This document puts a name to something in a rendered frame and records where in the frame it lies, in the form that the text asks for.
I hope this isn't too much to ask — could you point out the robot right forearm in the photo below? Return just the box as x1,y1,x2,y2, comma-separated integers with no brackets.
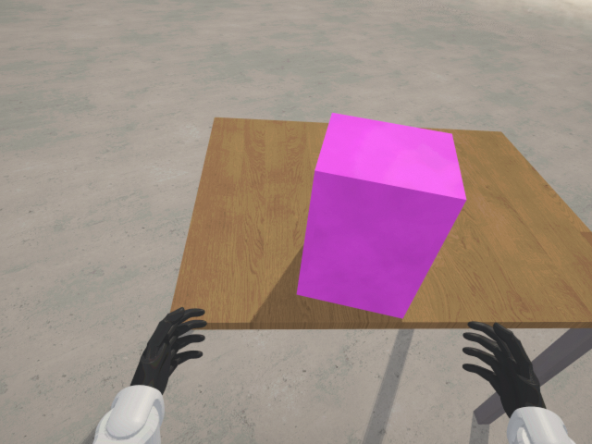
507,407,576,444

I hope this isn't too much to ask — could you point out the robot left hand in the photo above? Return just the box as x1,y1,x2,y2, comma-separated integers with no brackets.
130,307,207,395

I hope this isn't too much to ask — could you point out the table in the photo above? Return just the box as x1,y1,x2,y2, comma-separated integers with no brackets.
170,117,592,425

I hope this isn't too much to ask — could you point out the robot right hand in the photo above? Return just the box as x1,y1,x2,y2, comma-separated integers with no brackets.
462,321,547,418

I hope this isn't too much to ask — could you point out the carton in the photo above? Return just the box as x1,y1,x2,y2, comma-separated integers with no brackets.
297,113,466,318

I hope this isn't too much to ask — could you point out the robot left forearm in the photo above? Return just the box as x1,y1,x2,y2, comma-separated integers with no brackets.
93,385,165,444

